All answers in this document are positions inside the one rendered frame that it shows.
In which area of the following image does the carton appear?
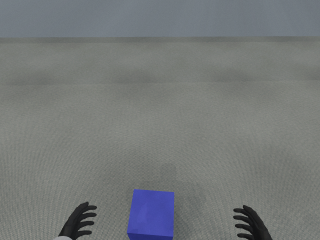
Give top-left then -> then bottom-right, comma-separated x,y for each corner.
127,189 -> 175,240

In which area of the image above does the robot right hand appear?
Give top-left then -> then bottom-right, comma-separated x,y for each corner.
233,205 -> 273,240

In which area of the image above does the robot left hand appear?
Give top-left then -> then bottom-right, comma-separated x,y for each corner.
58,201 -> 97,240

